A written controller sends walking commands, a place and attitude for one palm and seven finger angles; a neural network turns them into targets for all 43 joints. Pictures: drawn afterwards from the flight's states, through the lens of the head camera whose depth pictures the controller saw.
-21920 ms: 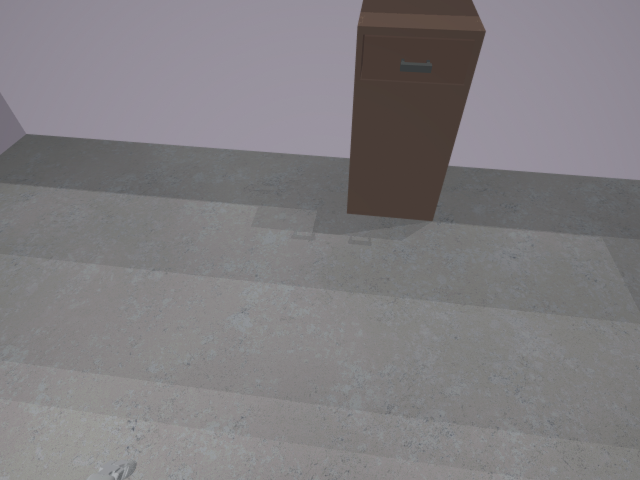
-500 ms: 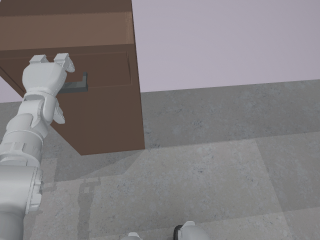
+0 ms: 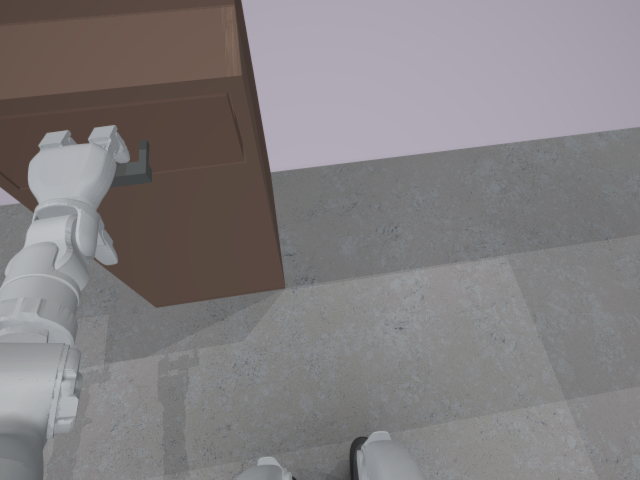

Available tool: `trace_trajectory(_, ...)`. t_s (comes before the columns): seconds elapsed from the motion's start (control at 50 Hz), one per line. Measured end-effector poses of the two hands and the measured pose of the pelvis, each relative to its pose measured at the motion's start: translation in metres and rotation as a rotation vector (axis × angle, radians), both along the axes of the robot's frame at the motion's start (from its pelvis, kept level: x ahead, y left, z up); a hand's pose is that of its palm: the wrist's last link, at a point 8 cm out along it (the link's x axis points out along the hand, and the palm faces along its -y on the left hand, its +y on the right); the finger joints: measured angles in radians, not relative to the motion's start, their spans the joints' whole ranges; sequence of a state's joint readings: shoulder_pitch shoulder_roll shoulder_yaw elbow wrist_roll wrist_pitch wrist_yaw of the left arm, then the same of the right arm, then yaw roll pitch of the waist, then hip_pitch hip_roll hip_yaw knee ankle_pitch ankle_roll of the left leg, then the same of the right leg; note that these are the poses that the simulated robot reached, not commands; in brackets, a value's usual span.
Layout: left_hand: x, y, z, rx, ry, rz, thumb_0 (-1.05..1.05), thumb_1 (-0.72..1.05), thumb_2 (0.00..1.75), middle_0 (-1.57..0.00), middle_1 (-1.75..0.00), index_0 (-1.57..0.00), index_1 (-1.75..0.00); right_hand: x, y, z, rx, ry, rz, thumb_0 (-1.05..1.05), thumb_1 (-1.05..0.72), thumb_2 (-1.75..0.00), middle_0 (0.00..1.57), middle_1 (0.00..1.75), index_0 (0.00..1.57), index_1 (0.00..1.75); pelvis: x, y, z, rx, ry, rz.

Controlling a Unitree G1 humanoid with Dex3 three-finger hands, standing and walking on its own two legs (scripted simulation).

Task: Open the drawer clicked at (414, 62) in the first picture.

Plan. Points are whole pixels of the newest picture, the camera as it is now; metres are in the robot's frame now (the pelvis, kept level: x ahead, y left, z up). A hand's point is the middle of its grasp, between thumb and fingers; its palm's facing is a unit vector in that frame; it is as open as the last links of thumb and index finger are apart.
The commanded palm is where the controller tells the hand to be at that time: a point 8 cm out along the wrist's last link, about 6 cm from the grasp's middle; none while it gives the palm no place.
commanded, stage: lower the fingers behind the handle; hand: left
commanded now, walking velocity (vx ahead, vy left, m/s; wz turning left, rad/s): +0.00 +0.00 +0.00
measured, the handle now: (113, 163) +0.54 +0.28 -0.01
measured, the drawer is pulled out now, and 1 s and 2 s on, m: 0.00 0.00 0.00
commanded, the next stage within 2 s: lift the fingers back up to retry in 0.94 s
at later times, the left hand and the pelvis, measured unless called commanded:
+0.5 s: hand (99, 200) +0.47 +0.28 +0.00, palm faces -0.05 +0.02 -1.00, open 13.9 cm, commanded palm +0.46 +0.27 +0.02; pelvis -0.02 +0.00 -0.02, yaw +1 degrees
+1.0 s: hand (99, 201) +0.47 +0.28 +0.00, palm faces -0.05 +0.01 -1.00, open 13.9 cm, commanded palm +0.45 +0.27 +0.02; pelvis -0.04 +0.00 -0.03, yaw +1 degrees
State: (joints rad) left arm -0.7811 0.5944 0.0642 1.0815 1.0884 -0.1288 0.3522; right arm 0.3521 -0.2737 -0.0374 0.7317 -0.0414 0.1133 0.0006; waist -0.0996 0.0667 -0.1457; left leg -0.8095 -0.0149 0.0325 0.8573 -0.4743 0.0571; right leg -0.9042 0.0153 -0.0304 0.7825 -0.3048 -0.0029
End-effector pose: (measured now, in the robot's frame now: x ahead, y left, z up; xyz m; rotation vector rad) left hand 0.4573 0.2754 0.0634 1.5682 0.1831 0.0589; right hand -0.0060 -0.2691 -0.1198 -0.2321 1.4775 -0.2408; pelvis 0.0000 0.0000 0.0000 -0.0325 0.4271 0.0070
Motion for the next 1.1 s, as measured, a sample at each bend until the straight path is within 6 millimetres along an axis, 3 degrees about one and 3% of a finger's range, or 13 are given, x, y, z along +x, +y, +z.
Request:
trace_trajectory(0.18,-0.001,0.002,-0.001,-0.016,-0.017,-0.014,0.00,-0.48,0.30,-0.29,-1.22,-0.31,-1.19,0.017,-0.008,0.001,-0.037,-0.040,0.032,0.01,-0.90,-0.90,0.20,0.30,0.20,0.30,-0.001,0.000,-0.005,-0.008,0.004,0.018)
trace_trajectory(0.3,-0.001,0.001,-0.003,0.002,-0.031,-0.014,0.00,-0.48,0.30,-0.28,-1.25,-0.31,-1.20,0.018,-0.009,-0.003,-0.042,-0.056,0.040,0.01,-0.90,-0.90,0.20,0.30,0.20,0.30,-0.006,0.001,-0.010,-0.010,0.011,0.019)
trace_trajectory(0.78,-0.002,-0.002,-0.007,0.032,-0.029,-0.003,0.00,-0.48,0.30,-0.22,-1.27,-0.30,-1.20,-0.036,0.002,-0.021,-0.016,-0.022,0.005,0.01,-0.90,-0.90,0.20,0.30,0.20,0.30,-0.033,0.002,-0.029,-0.007,0.032,0.015)
trace_trajectory(1.1,-0.002,-0.001,-0.006,0.021,-0.026,-0.004,0.00,-0.48,0.30,-0.22,-1.27,-0.30,-1.19,-0.039,-0.003,-0.020,-0.034,-0.037,0.009,0.01,-0.90,-0.90,0.20,0.30,0.20,0.30,-0.037,0.000,-0.031,-0.008,0.036,0.014)
